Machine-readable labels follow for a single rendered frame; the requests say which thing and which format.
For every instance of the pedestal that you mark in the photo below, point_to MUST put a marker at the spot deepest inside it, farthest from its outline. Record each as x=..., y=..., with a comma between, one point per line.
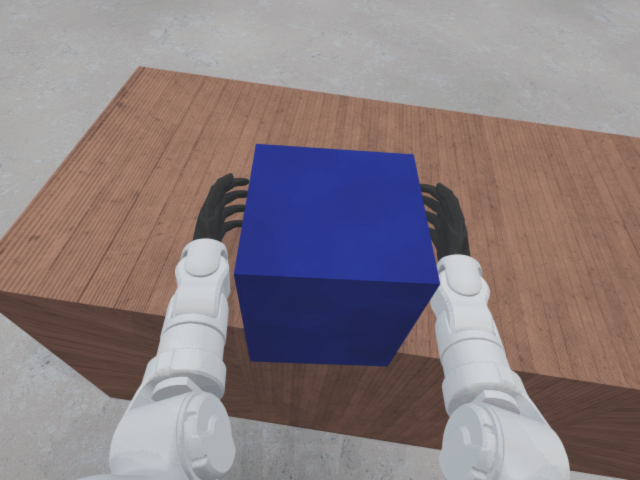
x=552, y=215

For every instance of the right robot forearm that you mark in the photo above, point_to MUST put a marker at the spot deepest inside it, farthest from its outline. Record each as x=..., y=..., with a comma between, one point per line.
x=471, y=351

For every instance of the left robot upper arm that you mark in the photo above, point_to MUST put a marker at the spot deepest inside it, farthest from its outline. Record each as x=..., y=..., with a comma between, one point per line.
x=185, y=437

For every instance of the robot right hand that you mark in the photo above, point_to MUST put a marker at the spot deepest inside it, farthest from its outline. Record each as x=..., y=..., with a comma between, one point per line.
x=450, y=236

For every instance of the left robot forearm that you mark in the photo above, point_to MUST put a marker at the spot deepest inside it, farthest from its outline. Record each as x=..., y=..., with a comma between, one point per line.
x=190, y=352

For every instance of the robot left hand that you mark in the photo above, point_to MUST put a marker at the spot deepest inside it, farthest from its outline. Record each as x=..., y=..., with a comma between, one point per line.
x=210, y=223

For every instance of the right robot upper arm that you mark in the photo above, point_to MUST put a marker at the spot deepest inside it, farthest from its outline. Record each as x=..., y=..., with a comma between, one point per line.
x=485, y=442

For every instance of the carton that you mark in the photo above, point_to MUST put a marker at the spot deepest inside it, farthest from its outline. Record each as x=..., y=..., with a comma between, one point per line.
x=335, y=262

